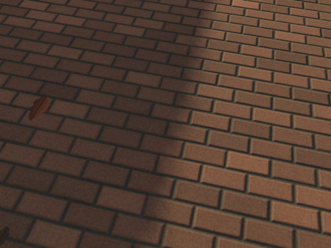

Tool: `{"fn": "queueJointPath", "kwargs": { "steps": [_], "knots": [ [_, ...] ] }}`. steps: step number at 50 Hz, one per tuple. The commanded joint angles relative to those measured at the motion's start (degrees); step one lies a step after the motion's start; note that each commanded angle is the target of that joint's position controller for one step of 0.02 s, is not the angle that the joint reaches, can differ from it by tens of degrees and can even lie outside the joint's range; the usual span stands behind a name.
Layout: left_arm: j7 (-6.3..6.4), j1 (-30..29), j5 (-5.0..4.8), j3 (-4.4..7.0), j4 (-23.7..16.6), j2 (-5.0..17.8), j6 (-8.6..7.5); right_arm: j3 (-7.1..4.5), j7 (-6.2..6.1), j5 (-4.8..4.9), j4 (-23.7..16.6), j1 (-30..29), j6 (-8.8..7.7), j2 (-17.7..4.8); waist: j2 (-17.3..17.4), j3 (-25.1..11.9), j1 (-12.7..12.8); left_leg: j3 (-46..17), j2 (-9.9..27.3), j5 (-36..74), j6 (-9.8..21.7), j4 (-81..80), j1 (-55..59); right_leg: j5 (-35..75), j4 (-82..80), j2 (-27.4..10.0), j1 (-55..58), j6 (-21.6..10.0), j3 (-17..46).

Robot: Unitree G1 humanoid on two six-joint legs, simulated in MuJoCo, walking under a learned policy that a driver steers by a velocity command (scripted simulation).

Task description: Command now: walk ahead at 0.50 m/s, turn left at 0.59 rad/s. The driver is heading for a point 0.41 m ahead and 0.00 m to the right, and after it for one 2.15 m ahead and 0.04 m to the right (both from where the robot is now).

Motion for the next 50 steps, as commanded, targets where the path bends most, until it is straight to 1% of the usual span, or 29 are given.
{"fn": "queueJointPath", "kwargs": {
  "steps": [1,3,6,8,10,14,15,16,17,18,19,20,21,22,24,25,26,27,29,32,34,35,36,37,38,39,41,45,50],
  "knots": [
    [0.20,0.9,1.07,1.63,-3.4,5.7,0.33,-1.94,-1.06,0.02,-4.7,-1.2,-1.55,-8.2,2.8,-6.5,1.8,-18.8,15.0,13.0,11.4,-13.9,8.2,5.2,-6.4,-1.9,-7.1,1.6,1.8],
    [0.31,-3.2,1.27,1.13,-4.9,4.4,0.74,-2.35,-1.92,0.22,-4.1,0.6,-1.52,-9.6,2.8,-4.6,0.7,-16.3,13.5,13.3,10.5,-14.5,6.3,11.7,-14.4,-0.7,-8.1,3.1,1.3],
    [-0.25,-9.2,0.83,0.37,-6.7,2.9,0.48,-2.44,-2.55,0.47,-3.4,2.8,-1.09,-9.7,4.7,-3.1,-1.6,-13.7,10.5,7.7,7.6,-14.1,3.6,23.0,-27.5,1.9,-4.5,3.6,1.0],
    [-0.71,-12.4,0.27,0.17,-7.9,2.8,0.21,-2.58,-2.60,0.64,-2.5,4.7,-0.92,-9.9,5.3,-2.5,-2.9,-14.7,10.7,4.9,6.5,-13.7,3.0,26.6,-32.1,3.3,-1.8,3.3,0.8],
    [-1.10,-13.9,-0.09,0.38,-8.9,3.9,-0.14,-2.54,-2.63,0.92,-1.6,6.3,-0.69,-9.5,5.7,-2.3,-3.4,-17.2,11.8,3.4,6.1,-11.4,5.6,26.2,-34.9,3.8,-1.4,2.6,2.0],
    [-1.90,-10.8,0.09,0.99,-8.2,5.9,-1.22,-2.25,-3.10,0.45,-0.3,7.4,-0.04,-8.4,8.1,-3.0,-2.0,-20.8,15.0,8.4,5.1,-5.2,12.9,19.3,-37.6,3.6,1.2,-0.3,1.5],
    [-1.75,-7.1,0.30,1.47,-7.2,6.5,-1.48,-2.04,-3.03,0.40,-0.4,6.8,0.15,-7.9,8.7,-4.3,0.1,-20.3,13.9,14.1,4.3,-1.9,13.3,18.3,-39.5,4.5,6.1,-1.7,-0.1],
    [-1.44,-1.6,1.30,2.32,-5.9,8.4,-1.82,-1.33,-2.90,0.11,-0.8,6.2,0.22,-6.1,7.7,-8.5,2.9,-17.9,10.2,20.6,2.2,6.9,12.2,21.0,-39.9,2.8,15.4,-4.0,0.7],
    [-1.27,5.8,2.58,3.06,-5.5,11.9,-1.95,-0.37,-3.04,-1.02,-2.1,7.6,0.17,-4.1,0.9,-17.3,5.0,-14.3,5.9,11.1,-0.7,22.7,3.8,30.7,-36.0,-6.7,31.3,-8.3,10.4],
    [-1.67,10.6,2.36,4.05,-2.6,14.7,-0.98,0.51,-3.00,0.67,-1.4,17.2,-0.24,-1.0,-18.1,-24.0,2.0,-9.3,-2.6,-23.5,-5.5,41.8,-15.3,31.0,-40.3,-18.4,47.9,-18.8,34.3],
    [-2.15,10.8,0.09,2.78,-2.8,9.4,-0.73,-0.32,-3.27,0.97,-0.1,16.1,-0.34,-6.6,-11.2,-21.5,3.5,-12.9,0.1,-26.4,-6.2,48.4,-20.5,24.7,-43.5,-18.8,46.0,-18.1,38.4],
    [-2.06,6.8,0.03,1.77,-3.8,6.4,-0.42,-1.14,-3.41,0.98,-1.0,8.9,0.01,-9.3,-5.5,-14.4,4.6,-12.3,1.7,-22.5,-6.7,50.0,-21.8,28.8,-43.4,-16.5,38.8,-15.9,29.0],
    [-2.05,3.0,0.80,0.90,-4.4,4.9,-0.03,-1.16,-3.67,0.34,-1.8,4.9,0.46,-9.2,-1.5,-10.9,3.6,-10.3,3.5,-19.8,-7.2,48.4,-20.0,37.1,-43.5,-14.1,31.7,-14.6,21.6],
    [-2.04,0.7,1.06,0.36,-4.1,3.6,0.14,-1.19,-3.71,-0.50,-2.7,2.7,0.76,-8.4,-1.0,-8.4,2.3,-9.5,5.3,-18.0,-7.5,44.6,-17.9,44.4,-43.8,-12.4,25.7,-14.2,16.9],
    [-2.01,-1.0,1.54,-0.52,-2.7,1.9,0.09,-0.68,-3.48,-0.34,-2.5,4.2,1.58,-5.0,-4.1,-8.1,-0.5,-7.5,7.6,-16.1,-7.9,35.1,-10.8,49.1,-45.7,-8.3,19.6,-12.7,10.0],
    [-1.91,-1.4,1.50,-0.48,-2.0,2.4,0.17,-0.17,-3.52,-0.25,-2.4,4.5,1.86,-3.2,-5.3,-8.4,-1.0,-5.9,7.5,-15.1,-8.4,30.0,-8.8,51.6,-46.2,-7.4,18.4,-13.0,7.8],
    [-1.66,-1.7,1.42,-0.19,-1.4,3.7,0.39,0.21,-3.61,-0.35,-2.7,3.9,2.06,-2.3,-6.0,-9.0,-1.1,-4.8,7.5,-13.9,-9.0,25.5,-6.8,54.2,-46.5,-7.4,17.7,-13.5,6.5],
    [-1.39,-2.1,1.26,0.12,-1.0,5.0,0.75,0.54,-3.65,-0.49,-2.8,3.3,2.20,-1.8,-6.0,-10.3,-1.1,-4.0,7.7,-11.3,-9.2,21.3,-3.9,55.1,-46.5,-7.2,17.0,-13.5,5.3],
    [-1.02,-2.0,0.83,0.50,-0.2,6.6,1.59,0.66,-3.61,-0.39,-2.5,2.0,2.56,-2.4,-5.9,-12.0,-0.5,-2.8,7.3,-4.8,-9.2,15.2,0.2,52.5,-47.0,-7.2,16.8,-13.2,4.0],
    [-0.89,-1.7,0.28,0.16,1.2,6.6,2.66,0.31,-3.43,-0.44,-2.4,-0.8,3.29,-3.7,-5.1,-10.6,0.2,-2.1,7.0,0.7,-8.1,8.1,4.2,39.6,-47.2,-6.9,15.9,-12.0,3.9],
    [-0.92,-2.2,-0.20,-0.44,1.9,5.6,3.15,0.15,-3.35,-1.08,-2.4,-2.0,3.35,-3.8,-4.3,-8.5,-0.6,-1.5,6.5,5.8,-6.3,0.0,8.8,26.6,-46.2,-5.3,13.6,-9.7,4.0],
    [-1.00,-0.5,-0.03,-1.03,2.6,4.1,3.19,0.01,-3.48,-1.71,-3.0,-3.3,3.31,-4.8,-2.8,-7.6,-0.3,-3.8,8.3,10.9,-5.2,-3.7,11.2,19.4,-45.5,-3.8,12.2,-7.1,4.0],
    [-1.03,1.1,1.13,-1.60,2.8,2.8,3.11,-0.34,-3.82,-1.92,-3.9,-3.8,3.25,-7.2,0.8,-8.4,0.9,-8.2,12.8,20.4,-3.4,-3.1,14.9,11.9,-42.9,-1.2,10.1,-4.4,2.5],
    [-1.21,6.4,1.51,-1.72,3.7,2.1,3.03,-0.73,-4.06,-1.49,-3.8,-5.7,3.54,-9.4,8.0,-9.3,4.9,-10.4,15.2,21.6,-0.2,-0.6,16.2,2.8,-42.6,2.8,8.5,-2.4,-0.5],
    [-0.91,5.6,1.40,-2.16,4.2,1.6,3.51,-0.09,-3.54,-1.11,-3.6,-7.2,3.60,-5.9,8.8,-9.7,4.0,-9.0,13.3,10.8,-0.3,-0.8,11.9,3.2,-43.1,3.2,12.6,-1.1,-2.0],
    [-0.71,2.6,1.14,-1.88,4.1,3.3,4.03,0.20,-3.02,-1.25,-3.7,-8.0,3.50,-4.2,6.7,-6.6,2.4,-7.7,10.7,7.3,-1.9,-0.9,9.5,4.8,-42.6,3.4,12.2,-0.7,-2.2],
    [-0.20,1.6,1.00,-1.73,4.3,4.2,4.89,0.27,-2.66,-1.51,-3.0,-7.3,2.92,-4.5,5.0,-5.2,1.8,-6.7,9.4,11.9,-3.3,0.1,8.9,8.6,-41.6,3.0,11.8,-0.9,-1.8],
    [0.13,1.7,0.79,-1.75,5.5,4.5,5.27,0.16,-2.71,-1.07,-1.3,-6.6,2.11,-4.7,4.0,-7.2,1.9,-6.3,9.3,20.9,-3.0,2.2,10.4,15.3,-40.4,2.1,14.9,-0.7,-1.4],
    [0.53,0.8,0.52,-1.63,7.3,4.7,6.18,0.10,-2.66,-0.89,0.7,-7.5,2.02,-4.9,2.3,-7.6,2.1,-6.1,9.0,22.6,-2.5,2.2,10.6,17.2,-40.1,1.9,17.3,-0.3,-1.4]
  ]
}}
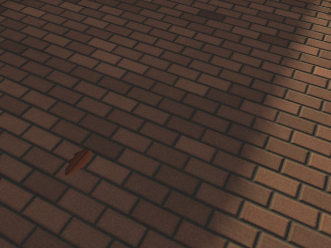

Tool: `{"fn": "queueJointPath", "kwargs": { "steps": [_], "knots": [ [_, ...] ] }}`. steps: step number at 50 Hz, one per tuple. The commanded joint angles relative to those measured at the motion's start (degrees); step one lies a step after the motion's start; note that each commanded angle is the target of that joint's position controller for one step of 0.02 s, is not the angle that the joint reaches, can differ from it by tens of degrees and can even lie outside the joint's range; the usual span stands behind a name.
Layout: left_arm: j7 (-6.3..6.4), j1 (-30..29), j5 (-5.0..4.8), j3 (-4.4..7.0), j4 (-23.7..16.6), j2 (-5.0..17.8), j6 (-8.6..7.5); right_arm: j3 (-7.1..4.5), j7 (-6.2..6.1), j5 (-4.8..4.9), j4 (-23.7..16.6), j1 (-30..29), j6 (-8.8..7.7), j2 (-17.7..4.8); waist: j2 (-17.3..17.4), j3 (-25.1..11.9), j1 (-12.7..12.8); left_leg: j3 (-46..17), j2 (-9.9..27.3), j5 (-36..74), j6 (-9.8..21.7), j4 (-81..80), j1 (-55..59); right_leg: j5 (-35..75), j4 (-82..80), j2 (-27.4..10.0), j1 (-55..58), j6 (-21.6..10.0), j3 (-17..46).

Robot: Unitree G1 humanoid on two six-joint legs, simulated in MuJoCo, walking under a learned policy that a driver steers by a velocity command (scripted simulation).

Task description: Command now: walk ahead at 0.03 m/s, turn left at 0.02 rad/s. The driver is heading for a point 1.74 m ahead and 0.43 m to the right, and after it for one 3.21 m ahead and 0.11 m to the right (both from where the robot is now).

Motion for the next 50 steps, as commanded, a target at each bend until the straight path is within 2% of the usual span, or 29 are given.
{"fn": "queueJointPath", "kwargs": {
  "steps": [1,7,15,30,31,32,34,35,36,37,38,39,40,41,42,43,44,45,46,47,49,50],
  "knots": [
    [0.48,0.9,-0.14,1.36,-0.8,6.6,0.21,-1.89,-0.13,0.12,-1.8,-0.6,-0.74,-7.5,1.2,-5.2,0.2,-4.0,4.2,27.2,3.3,-2.0,7.9,16.0,-3.1,-2.3,-2.1,-0.5,1.7],
    [1.06,0.7,-0.12,1.43,1.3,6.7,0.78,-1.81,-0.35,0.18,1.7,-1.1,-0.69,-7.4,0.6,-4.3,0.3,-3.2,3.5,23.5,3.1,-3.0,7.3,14.2,-3.9,-2.2,-1.5,-0.4,1.5],
    [1.55,1.7,0.01,1.22,3.5,6.4,0.65,-1.55,-0.86,0.23,6.5,-1.3,-0.33,-7.2,0.7,-2.3,0.1,-2.2,2.6,17.1,2.4,-4.6,6.7,10.1,-5.1,-2.0,-3.1,-0.3,1.3],
    [1.98,6.6,0.13,0.39,5.7,4.2,-0.08,-0.78,-1.21,0.37,13.5,-0.9,0.04,-6.3,0.4,0.2,-0.5,-1.4,1.7,9.1,1.7,-6.3,5.1,5.0,-6.6,-1.5,-5.7,-0.4,1.0],
    [2.06,8.0,0.04,0.30,6.3,3.8,-0.04,-0.63,-1.24,0.37,14.3,0.0,0.12,-5.8,0.2,-0.9,-0.5,-0.7,0.9,2.5,1.8,-6.4,5.3,-0.4,-6.9,-1.1,-5.4,-0.7,0.6],
    [2.21,8.6,-0.28,0.53,6.4,4.3,0.08,-0.75,-1.32,0.61,14.6,0.3,0.22,-6.2,-0.3,0.1,-0.5,0.2,-0.2,-6.7,2.0,-5.6,3.7,-7.6,-7.0,-0.8,-6.4,-1.5,0.8],
    [2.58,8.7,-0.70,1.13,5.3,5.9,0.03,-0.98,-1.30,0.83,14.6,0.0,-0.20,-6.6,-2.0,3.9,-0.2,1.2,-1.4,-20.6,2.8,-3.3,-2.7,-21.4,-8.3,-2.6,-8.9,-4.3,4.2],
    [2.61,10.0,-0.93,1.39,5.1,6.5,-0.36,-0.91,-1.09,0.87,14.1,-0.9,-0.90,-6.1,-3.0,5.6,0.4,1.5,-1.4,-21.1,3.0,-1.5,-5.7,-25.0,-10.0,-4.8,-9.0,-5.9,7.6],
    [2.55,12.1,-1.28,1.85,5.4,7.6,-0.92,-0.76,-0.72,1.00,13.6,-1.9,-1.83,-5.1,-5.3,6.4,1.2,2.7,-1.5,-17.6,2.8,2.2,-8.5,-27.3,-12.5,-8.4,-7.3,-8.0,12.8],
    [2.45,13.8,-1.58,2.54,5.8,9.2,-1.47,-0.55,-0.21,1.25,13.2,-2.6,-2.79,-3.8,-9.0,6.5,1.5,5.2,-1.9,-11.4,2.2,8.4,-10.7,-29.1,-16.3,-13.6,-5.2,-10.7,19.7],
    [2.40,13.5,-1.74,3.04,5.7,10.0,-1.87,-0.49,0.27,1.51,12.8,-3.2,-3.53,-3.5,-10.4,7.7,1.2,4.5,0.2,-8.4,2.6,12.9,-11.9,-28.2,-18.6,-17.9,-5.9,-12.9,24.6],
    [2.26,12.5,-1.63,3.01,4.9,9.3,-2.19,-0.60,0.70,1.82,12.8,-2.6,-4.10,-3.6,-9.4,8.2,0.3,4.0,1.4,-9.3,3.5,13.9,-12.2,-26.0,-19.0,-18.8,-6.3,-13.3,25.1],
    [2.00,10.7,-1.82,2.97,4.2,8.9,-2.47,-0.44,1.01,2.22,13.0,-1.3,-4.57,-2.9,-9.6,8.8,-1.0,4.1,1.9,-10.7,4.4,10.1,-10.2,-23.2,-17.9,-18.1,-7.4,-12.4,23.1],
    [1.69,8.4,-2.21,2.83,3.2,8.2,-2.49,-0.58,1.17,2.45,14.0,1.5,-4.95,-2.9,-8.8,8.6,-3.0,5.1,1.4,-9.6,5.0,2.8,-3.7,-19.8,-15.8,-15.3,-9.9,-10.3,18.6],
    [1.42,7.2,-2.27,2.75,2.4,7.8,-2.42,-1.20,1.10,2.45,16.3,6.2,-5.08,-3.8,-7.5,7.2,-4.8,6.3,-0.6,-5.8,4.8,-2.7,5.3,-15.3,-12.2,-11.6,-13.1,-8.4,13.8],
    [1.27,6.0,-2.12,2.59,1.4,7.2,-2.69,-1.99,0.98,2.11,18.3,11.3,-5.02,-5.5,-4.1,4.9,-6.4,3.2,0.4,-2.4,4.7,-4.7,12.9,-7.0,-4.9,-8.1,-16.5,-6.6,9.1],
    [1.07,5.0,-1.77,1.65,-0.1,3.6,-3.35,-3.38,0.76,1.86,19.9,19.0,-5.19,-10.2,9.0,1.7,-8.6,-14.2,10.1,-9.3,9.1,-12.5,21.8,-0.6,14.1,-1.0,-25.3,-2.9,0.0],
    [1.42,4.2,-1.84,1.37,-2.4,2.2,-4.51,-3.79,1.60,1.57,20.8,25.2,-5.82,-13.7,18.0,-1.8,-9.9,-36.5,21.1,-12.8,16.5,-20.5,26.8,-12.2,30.8,3.4,-34.3,-1.5,0.5],
    [1.13,3.9,-3.05,2.03,-2.6,4.3,-5.27,-2.18,1.74,0.88,19.8,20.6,-6.79,-9.6,9.9,1.0,-6.8,-36.9,22.9,-12.8,17.1,-19.9,24.7,-12.3,40.5,0.0,-39.0,-2.8,5.9],
    [0.48,4.6,-3.66,2.04,-2.2,4.1,-5.84,-1.36,1.85,0.96,18.2,16.7,-7.43,-6.8,6.9,3.0,-4.9,-29.9,20.6,-10.3,15.1,-19.6,22.8,-6.6,42.9,-2.5,-40.8,-4.2,6.9],
    [0.06,3.5,-2.59,2.83,-2.1,4.8,-6.40,-0.46,2.24,0.94,16.6,12.9,-7.45,-5.4,3.9,4.3,-3.2,-18.8,16.6,-0.4,11.5,-20.7,20.2,2.6,38.7,-6.0,-40.5,-5.0,5.2],
    [-0.27,2.9,-2.15,3.23,-2.2,5.0,-6.24,0.13,2.15,0.68,16.7,13.4,-6.99,-3.9,4.5,3.8,-2.9,-14.0,14.4,5.8,10.2,-21.1,18.8,5.0,36.2,-6.7,-38.1,-4.7,4.2]
  ]
}}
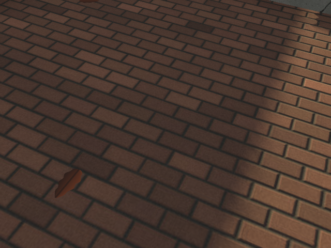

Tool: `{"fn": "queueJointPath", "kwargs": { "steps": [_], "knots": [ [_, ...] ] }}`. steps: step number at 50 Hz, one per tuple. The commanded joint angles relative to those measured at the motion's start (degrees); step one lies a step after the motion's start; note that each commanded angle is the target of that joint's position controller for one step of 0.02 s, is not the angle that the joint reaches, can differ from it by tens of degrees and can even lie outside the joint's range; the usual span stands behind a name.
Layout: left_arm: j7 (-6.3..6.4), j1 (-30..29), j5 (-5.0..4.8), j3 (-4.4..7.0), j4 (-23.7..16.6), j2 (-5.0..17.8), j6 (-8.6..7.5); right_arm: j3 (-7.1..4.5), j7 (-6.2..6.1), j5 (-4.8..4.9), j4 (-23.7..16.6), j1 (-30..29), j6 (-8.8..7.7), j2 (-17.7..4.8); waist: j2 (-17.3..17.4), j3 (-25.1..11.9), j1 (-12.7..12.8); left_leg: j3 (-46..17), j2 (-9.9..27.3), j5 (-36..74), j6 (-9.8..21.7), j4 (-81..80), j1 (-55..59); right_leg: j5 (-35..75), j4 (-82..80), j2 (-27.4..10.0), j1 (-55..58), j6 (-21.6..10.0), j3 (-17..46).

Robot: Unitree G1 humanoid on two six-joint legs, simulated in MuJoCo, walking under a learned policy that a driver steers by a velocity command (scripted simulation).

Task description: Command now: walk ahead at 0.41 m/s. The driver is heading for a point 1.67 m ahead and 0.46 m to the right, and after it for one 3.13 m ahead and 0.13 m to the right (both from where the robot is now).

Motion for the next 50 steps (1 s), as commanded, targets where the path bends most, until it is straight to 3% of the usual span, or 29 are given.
{"fn": "queueJointPath", "kwargs": {
  "steps": [1,6,9,11,13,14,15,16,17,18,19,20,21,23,24,27,30,34,38,41,42,43,44,45,46,47,48,49,50],
  "knots": [
    [-0.96,-5.3,0.58,1.40,-4.8,4.1,-1.33,0.26,-0.14,-0.53,-1.7,2.6,-0.10,-4.8,7.1,5.5,-0.4,-15.9,14.5,13.3,7.0,-15.0,10.4,7.3,-1.9,-5.1,-19.7,-0.1,1.3],
    [-1.43,-16.8,0.95,0.02,-9.6,0.4,-0.40,0.00,-2.05,-0.77,-2.3,4.5,0.91,-8.4,5.7,7.9,-2.1,-8.6,12.6,19.3,7.7,-18.1,4.1,16.4,-20.8,-3.0,-15.5,3.2,-2.6],
    [-2.01,-21.5,0.60,-0.27,-11.5,1.0,-0.28,-0.44,-2.28,-0.17,-1.7,7.3,0.93,-9.3,6.8,9.2,-3.1,-7.0,13.5,18.6,7.8,-19.6,3.4,20.4,-28.1,-1.2,-11.0,2.7,-3.9],
    [-2.51,-23.0,0.41,-0.15,-12.7,1.9,-0.39,-0.73,-2.37,0.43,-1.3,7.8,1.10,-9.2,6.7,9.8,-2.2,-6.4,15.2,21.3,7.1,-18.5,7.1,20.6,-31.0,-1.3,-10.9,1.1,-2.8],
    [-2.94,-21.1,0.46,0.59,-12.9,3.7,-0.71,-1.22,-2.42,0.37,-1.6,6.5,1.54,-9.9,6.9,7.5,0.2,-5.4,16.4,31.5,5.9,-14.2,11.2,18.5,-32.8,-0.2,-7.3,-0.8,-2.8],
    [-2.93,-17.8,0.53,1.35,-12.2,5.1,-0.76,-1.56,-2.42,0.16,-2.0,5.6,1.87,-10.7,8.1,4.4,2.4,-4.7,16.6,42.1,5.3,-9.8,12.5,17.1,-32.3,1.4,-2.1,-1.8,-3.8],
    [-2.71,-10.6,0.52,2.54,-10.2,6.9,-0.65,-1.65,-2.42,-0.15,-2.4,4.6,2.41,-10.8,8.6,-0.2,6.3,-3.1,15.2,51.1,4.2,-1.1,11.8,16.0,-31.9,3.4,7.1,-3.1,-5.1],
    [-2.28,-0.8,0.33,3.90,-7.2,9.2,-0.28,-1.25,-2.35,-0.54,-3.0,4.0,2.77,-10.0,8.1,-6.0,10.7,-1.6,12.6,50.5,2.5,11.1,6.1,15.8,-31.7,3.1,20.8,-4.7,-4.4],
    [-1.69,7.9,1.26,4.95,-5.3,13.1,0.10,-0.16,-2.07,-1.27,-4.4,6.6,2.69,-6.5,-0.7,-13.7,11.2,0.4,7.6,30.2,0.6,30.9,-10.5,8.5,-32.5,-9.1,39.4,-9.1,12.2],
    [-2.32,9.6,1.84,4.63,-4.5,14.3,0.01,1.86,-1.40,-0.59,-4.0,12.4,1.19,1.0,-14.7,-21.7,7.2,-5.4,-2.6,-14.0,-1.5,48.2,-25.4,-4.9,-44.0,-20.4,49.5,-17.0,41.2],
    [-2.44,5.9,1.39,3.24,-4.8,9.3,-0.42,0.34,-0.97,1.11,-4.9,6.6,-0.37,-5.3,-9.2,-14.9,8.0,-10.7,0.5,-14.2,-0.1,54.9,-31.3,-9.0,-48.9,-18.2,44.2,-14.2,41.9],
    [-2.36,0.3,1.28,2.57,-5.9,7.2,-0.87,-0.47,-0.88,2.37,-6.8,1.1,-1.34,-8.2,-6.2,-6.3,6.6,-8.8,3.5,-8.9,1.0,55.1,-34.1,-4.5,-49.8,-16.9,35.1,-11.9,32.5],
    [-2.53,-4.5,1.74,2.13,-6.8,6.0,-1.32,-0.62,-1.40,2.07,-7.4,-1.5,-1.72,-8.3,-0.6,-3.1,4.5,-7.9,6.6,-3.1,1.3,52.0,-31.2,2.6,-51.2,-15.0,26.3,-10.8,25.6],
    [-3.02,-7.6,2.92,1.20,-6.8,2.9,-1.88,-1.27,-1.88,0.94,-7.2,-0.5,-0.56,-6.9,-1.0,-1.0,0.7,-7.8,9.9,1.7,1.3,47.2,-24.6,11.2,-53.8,-11.4,16.0,-9.7,16.2],
    [-3.12,-7.1,2.81,1.06,-6.2,2.4,-1.93,-1.24,-1.95,0.87,-7.1,0.3,0.20,-5.6,-1.6,-0.7,0.0,-7.6,10.4,2.0,1.1,45.2,-23.2,12.0,-55.1,-10.7,14.1,-10.0,14.3],
    [-2.07,-3.8,2.49,1.42,-4.7,4.9,-2.02,-1.51,-2.29,0.33,-9.1,-4.1,1.48,-5.4,-1.0,2.7,-0.2,-6.4,11.5,5.4,-0.5,38.1,-27.3,13.6,-58.4,-10.2,11.5,-11.0,10.4],
    [-0.74,0.0,2.43,1.71,-3.8,6.2,-1.54,-1.72,-2.08,-0.40,-11.7,-11.4,1.31,-5.8,0.0,4.2,1.6,-5.9,11.4,15.0,-2.3,27.3,-33.1,16.3,-59.2,-9.8,14.6,-10.4,8.1],
    [-0.03,4.3,1.73,1.74,-2.7,6.8,-1.06,-0.99,-1.13,-0.01,-14.1,-19.8,0.61,-4.4,-0.4,4.8,4.3,-2.8,8.4,24.6,-2.6,13.3,-29.8,18.6,-59.0,-7.6,16.3,-8.2,3.2],
    [0.09,8.8,1.35,2.02,-0.7,7.0,0.03,-0.43,0.15,0.60,-16.5,-25.9,0.25,-4.5,-0.4,6.3,6.0,-2.7,7.0,22.6,-1.8,7.2,-31.4,20.6,-56.2,-10.4,24.7,-8.0,3.0],
    [0.37,9.1,1.11,2.57,-0.3,7.7,1.05,-0.93,1.00,0.72,-17.8,-25.8,-0.38,-6.5,-1.5,5.4,4.1,-3.2,5.8,16.1,0.0,4.0,-28.5,27.7,-51.2,-12.9,29.7,-6.9,5.0],
    [0.40,7.9,1.11,2.79,-0.7,8.4,1.32,-1.55,1.00,0.71,-17.2,-22.7,-0.64,-7.9,-2.7,3.5,2.1,-2.2,4.3,13.8,0.6,3.4,-23.3,35.1,-47.8,-12.6,29.8,-6.4,5.2],
    [0.36,6.5,1.18,2.69,-1.3,8.4,1.60,-2.69,0.78,0.67,-15.3,-15.8,-0.85,-9.9,-3.0,-0.7,-1.8,-0.9,2.6,13.8,1.9,2.2,-13.4,43.1,-40.3,-10.6,28.4,-5.3,4.1],
    [0.29,5.7,1.72,1.91,-2.4,6.6,1.60,-4.14,0.25,0.17,-12.4,-4.8,-0.97,-13.3,-2.1,-8.5,-6.3,-3.4,5.6,15.2,4.2,4.9,3.6,40.3,-27.5,-7.4,20.5,-3.6,2.3],
    [-0.07,10.3,2.04,0.35,-3.9,1.0,0.91,-5.62,-0.30,-1.21,-10.9,4.1,-0.69,-18.8,8.3,-18.3,-6.0,-24.4,20.6,9.3,11.0,4.4,27.8,19.3,-5.3,0.7,-1.8,0.7,-2.0],
    [-0.16,12.3,1.12,-0.33,-3.1,-0.7,-0.21,-4.74,-0.17,-0.81,-10.3,5.4,-0.30,-16.2,16.9,-24.5,-5.6,-42.9,27.1,2.9,14.7,-4.1,33.1,-13.0,7.2,5.2,-11.8,1.6,3.9],
    [-0.13,8.1,-0.52,1.45,-3.8,5.6,-0.88,-3.38,-0.23,-0.39,-10.9,1.4,-0.34,-11.9,12.5,-16.3,-5.5,-36.5,24.9,-0.1,11.7,-5.7,26.4,-11.4,12.3,1.7,-16.7,0.7,7.5],
    [0.11,4.1,-1.00,1.81,-5.0,6.5,-1.08,-2.71,-0.43,-0.40,-11.9,-3.4,-0.40,-9.6,9.9,-9.3,-4.2,-27.6,23.1,2.0,9.3,-7.0,17.8,-6.4,11.8,-1.4,-17.7,0.2,5.7],
    [0.51,2.1,-0.57,2.03,-5.3,5.8,-0.89,-2.22,-0.28,-0.70,-12.2,-7.4,-0.64,-7.9,6.6,-4.8,-2.4,-21.6,21.0,5.0,8.1,-9.7,9.3,-1.8,8.5,-3.6,-15.4,0.2,5.0],
    [0.78,2.3,-0.06,2.62,-5.0,5.1,-0.12,-1.74,-0.16,-1.03,-12.2,-9.8,-1.00,-6.1,7.1,-2.3,-0.5,-16.2,18.7,7.6,6.8,-12.0,3.7,1.2,5.6,-5.4,-12.3,0.0,5.3]
  ]
}}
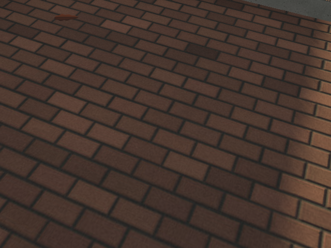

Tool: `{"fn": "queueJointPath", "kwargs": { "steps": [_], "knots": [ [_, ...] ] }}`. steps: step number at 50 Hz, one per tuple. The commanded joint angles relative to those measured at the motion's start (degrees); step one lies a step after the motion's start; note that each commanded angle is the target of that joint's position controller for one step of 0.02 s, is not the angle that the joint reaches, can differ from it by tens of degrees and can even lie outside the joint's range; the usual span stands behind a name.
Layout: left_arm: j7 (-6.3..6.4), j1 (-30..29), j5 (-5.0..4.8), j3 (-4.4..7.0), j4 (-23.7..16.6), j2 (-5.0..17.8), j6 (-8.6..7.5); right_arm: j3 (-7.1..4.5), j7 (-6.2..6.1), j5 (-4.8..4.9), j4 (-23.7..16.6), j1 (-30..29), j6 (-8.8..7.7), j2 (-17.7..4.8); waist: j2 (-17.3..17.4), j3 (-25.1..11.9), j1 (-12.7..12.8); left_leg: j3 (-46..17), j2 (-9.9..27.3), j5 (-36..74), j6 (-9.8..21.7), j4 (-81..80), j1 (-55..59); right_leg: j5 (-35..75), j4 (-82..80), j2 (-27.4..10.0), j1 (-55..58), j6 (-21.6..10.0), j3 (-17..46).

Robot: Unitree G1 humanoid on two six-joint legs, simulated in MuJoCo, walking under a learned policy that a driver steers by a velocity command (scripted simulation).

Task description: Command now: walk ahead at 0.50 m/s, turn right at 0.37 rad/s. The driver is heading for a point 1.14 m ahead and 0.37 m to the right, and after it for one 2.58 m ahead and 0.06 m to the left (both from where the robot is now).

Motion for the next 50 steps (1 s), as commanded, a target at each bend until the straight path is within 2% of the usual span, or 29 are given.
{"fn": "queueJointPath", "kwargs": {
  "steps": [1,3,5,8,11,14,16,19,20,21,22,23,24,25,26,27,28,30,32,37,39,42,44,45,46,47,48,49,50],
  "knots": [
    [0.51,0.1,-0.05,1.87,-3.8,4.1,0.18,-1.03,-0.09,-0.78,-0.2,3.6,-0.64,-4.7,8.1,-3.9,-1.5,-15.3,15.4,-0.2,7.1,-18.1,14.1,6.6,2.2,-6.9,-13.9,-0.7,3.4],
    [0.38,0.3,-0.05,1.85,-4.3,1.9,1.66,-1.38,-0.27,-0.82,0.6,3.8,-0.92,-5.3,7.3,-2.1,-0.4,-10.2,14.8,3.6,7.7,-20.4,10.9,8.6,0.8,-7.5,-13.6,-0.5,3.0],
    [0.46,-2.4,0.30,2.23,-5.9,2.3,2.39,-1.83,-0.87,-1.02,1.1,4.5,-1.03,-6.6,5.9,-0.5,-0.1,-6.5,14.9,6.7,8.2,-21.5,10.9,13.2,-2.3,-7.7,-17.2,0.1,3.5],
    [-0.28,-6.7,0.78,2.32,-7.9,2.2,2.09,-2.18,-1.87,-1.13,1.6,6.0,-0.64,-7.8,4.9,0.7,-0.9,-1.4,14.1,9.9,7.7,-22.1,13.2,21.6,-11.6,-7.1,-19.9,0.8,3.1],
    [-1.55,-13.1,1.07,1.64,-10.2,1.2,1.70,-2.48,-2.60,-0.64,1.6,7.8,-0.09,-9.2,3.8,2.1,-2.9,2.9,13.8,11.0,6.9,-22.5,15.2,26.8,-20.7,-6.3,-18.9,0.7,-1.0],
    [-2.67,-18.8,1.08,1.09,-13.1,0.7,1.67,-2.91,-2.85,0.04,2.5,11.6,0.95,-10.1,2.9,3.9,-4.9,5.0,15.6,13.7,6.7,-20.5,21.7,25.2,-25.9,-5.6,-21.4,-0.3,-3.4],
    [-3.45,-20.8,0.92,1.06,-14.9,1.1,1.76,-3.24,-2.80,0.54,2.8,12.8,1.88,-10.8,3.5,4.1,-5.0,6.2,16.9,18.8,6.1,-17.6,26.1,21.1,-27.8,-4.7,-21.9,-1.4,-5.1],
    [-4.09,-17.1,0.72,2.41,-16.0,4.0,2.10,-3.98,-3.07,1.16,1.6,10.7,3.04,-13.2,6.7,-0.4,-0.9,8.6,17.1,44.9,4.3,-6.7,28.3,12.8,-28.3,0.4,-11.9,-4.5,-9.8],
    [-4.04,-11.3,0.45,3.58,-15.0,6.1,2.18,-4.12,-3.14,1.28,1.2,9.8,3.52,-13.8,7.2,-3.7,2.6,9.3,16.3,51.0,3.4,1.9,27.2,11.3,-29.2,2.9,-4.2,-6.0,-10.9],
    [-3.38,-1.9,0.33,5.53,-12.7,9.5,2.23,-3.87,-3.14,1.45,0.7,8.7,3.68,-13.6,5.8,-8.6,7.7,10.3,13.9,47.2,1.4,14.7,21.4,15.3,-33.7,5.2,10.1,-8.3,-10.2],
    [-1.93,5.1,0.46,7.34,-11.1,15.4,2.81,-2.77,-2.98,-0.24,-0.8,9.8,3.06,-10.4,-3.7,-13.5,8.7,10.3,10.4,19.4,-1.5,33.7,5.3,16.0,-34.9,-4.6,26.9,-11.9,6.0],
    [-2.01,1.5,0.61,7.33,-12.9,18.9,2.12,-0.80,-2.19,-0.48,-4.1,12.9,0.86,-3.7,-13.8,-19.5,1.9,0.1,-3.2,-24.8,-4.4,52.4,-17.2,6.5,-45.2,-17.2,41.6,-23.6,41.3],
    [-2.41,3.5,1.30,5.69,-13.2,14.0,1.46,-1.55,-1.18,1.93,-5.4,6.3,-1.71,-8.5,-6.2,-20.9,6.0,-10.5,-1.0,-23.8,-2.7,55.2,-23.7,5.5,-50.5,-18.0,42.5,-21.9,43.4],
    [-2.34,1.7,1.50,4.88,-13.0,10.9,0.73,-1.67,-0.78,3.38,-6.6,3.0,-2.76,-9.0,-4.4,-13.8,5.3,-9.9,1.6,-19.2,-1.0,52.7,-26.9,9.2,-50.0,-16.2,37.2,-19.4,34.3],
    [-2.41,-2.5,1.19,4.25,-13.6,8.8,0.17,-1.67,-1.13,2.43,-5.8,3.2,-3.03,-8.7,1.4,-8.7,2.3,-10.0,4.5,-14.6,-0.6,46.7,-24.1,15.3,-49.8,-13.3,27.9,-17.0,26.6],
    [-2.27,-6.3,1.26,3.62,-14.5,6.8,-0.04,-2.36,-1.57,0.88,-5.1,3.5,-2.56,-9.6,1.9,-6.8,0.2,-9.9,6.2,-12.2,-1.0,41.4,-19.5,20.6,-50.2,-11.1,20.6,-15.3,21.4],
    [-1.99,-8.2,1.72,3.19,-15.5,6.0,-0.10,-2.70,-1.52,0.50,-4.9,4.7,-1.65,-9.9,1.3,-6.0,-1.5,-10.1,7.2,-10.6,-1.5,39.1,-15.7,23.6,-51.5,-9.9,15.9,-14.9,19.2],
    [-1.34,-7.6,1.49,3.41,-15.6,7.5,-0.28,-2.68,-1.58,-0.23,-5.6,4.7,-0.26,-8.6,1.4,-5.0,-2.5,-9.2,7.0,-8.9,-3.4,33.9,-13.4,28.2,-53.0,-8.9,11.2,-15.2,16.8],
    [-0.45,-5.7,1.31,3.90,-15.3,9.4,-0.34,-2.27,-1.87,-0.81,-7.2,1.0,0.38,-7.3,1.1,-3.5,-1.8,-8.1,6.0,-3.6,-5.1,26.7,-14.4,30.1,-53.9,-7.5,8.8,-14.8,14.0],
    [0.39,-1.8,0.95,4.03,-14.6,9.8,0.47,-1.14,-1.06,-0.10,-10.4,-9.0,-0.02,-5.3,-2.5,-1.5,2.2,-6.9,1.4,13.7,-5.5,5.7,-9.4,22.0,-52.9,-3.5,5.5,-10.4,10.8],
    [0.34,-0.1,0.74,4.04,-13.9,9.6,0.65,-1.20,-0.65,0.47,-11.7,-11.1,-0.33,-6.1,-3.3,-1.4,3.1,-7.7,0.6,14.7,-5.1,2.7,-8.2,19.8,-51.4,-4.5,7.0,-9.8,13.2],
    [0.70,1.6,0.89,3.66,-13.0,8.4,0.99,-1.51,0.30,0.46,-12.0,-10.6,-1.20,-8.0,-4.3,-1.9,3.0,-8.5,0.9,11.7,-3.3,-0.6,-8.2,19.6,-46.9,-7.5,13.8,-9.2,16.5],
    [0.91,1.5,1.29,3.63,-12.8,8.5,1.33,-1.86,0.58,0.35,-11.4,-7.4,-1.85,-9.0,-6.0,-2.3,1.1,-7.2,0.4,7.1,-1.3,-1.8,-4.6,25.2,-43.4,-8.5,16.3,-8.4,17.8],
    [0.84,0.9,1.39,3.30,-13.1,7.8,1.41,-2.55,0.40,-0.02,-10.0,-2.5,-2.13,-10.2,-5.9,-4.6,-1.5,-5.9,-0.6,6.7,0.4,-3.8,2.1,32.3,-38.6,-6.4,16.5,-7.3,16.8],
    [0.55,0.1,1.82,2.43,-13.9,5.9,1.27,-3.31,0.16,-0.92,-8.7,5.0,-2.39,-12.4,-4.1,-11.1,-5.0,-10.0,4.1,7.8,3.6,-1.5,14.6,32.8,-27.6,-3.4,12.5,-5.5,14.1],
    [0.52,6.1,1.48,1.51,-14.5,3.1,0.75,-4.61,-0.01,-1.64,-7.3,13.7,-2.15,-17.0,7.1,-20.3,-5.1,-28.7,15.8,3.5,11.5,-1.2,35.8,19.1,-8.0,3.6,-4.3,-1.3,8.1],
    [0.48,9.7,0.29,1.06,-13.9,3.2,0.24,-4.70,0.66,-0.14,-4.6,17.8,-1.36,-15.9,20.2,-22.6,-4.9,-49.0,22.7,-10.6,16.3,-9.9,42.7,-9.5,4.8,6.9,-18.0,0.7,6.7],
    [0.40,5.0,-0.34,2.05,-14.2,8.3,-0.01,-3.33,0.77,1.15,-5.4,15.2,-1.13,-11.4,12.5,-14.2,-6.0,-46.8,21.1,-20.6,13.9,-12.0,37.3,-7.5,9.6,3.6,-24.1,0.3,9.3],
    [0.34,-1.1,-0.01,2.10,-15.6,9.0,-0.06,-2.60,0.59,0.76,-6.4,11.2,-0.55,-9.3,7.4,-8.0,-5.9,-38.4,18.9,-19.1,11.6,-12.7,29.6,-2.9,9.6,1.1,-24.7,0.0,7.0]
  ]
}}
Keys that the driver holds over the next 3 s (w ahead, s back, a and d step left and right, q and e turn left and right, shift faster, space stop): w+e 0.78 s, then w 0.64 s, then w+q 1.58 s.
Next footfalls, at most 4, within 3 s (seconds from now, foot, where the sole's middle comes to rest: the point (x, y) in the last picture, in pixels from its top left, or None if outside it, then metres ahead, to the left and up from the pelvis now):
0.42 right None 0.38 -0.17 -0.77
0.92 left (192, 188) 0.72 -0.10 -0.77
1.44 right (270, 172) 0.82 -0.46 -0.77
1.98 left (240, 110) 1.19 -0.37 -0.77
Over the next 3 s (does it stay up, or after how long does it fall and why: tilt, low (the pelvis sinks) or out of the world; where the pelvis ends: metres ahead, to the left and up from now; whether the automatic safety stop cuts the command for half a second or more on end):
stays up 1.56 -0.43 -0.02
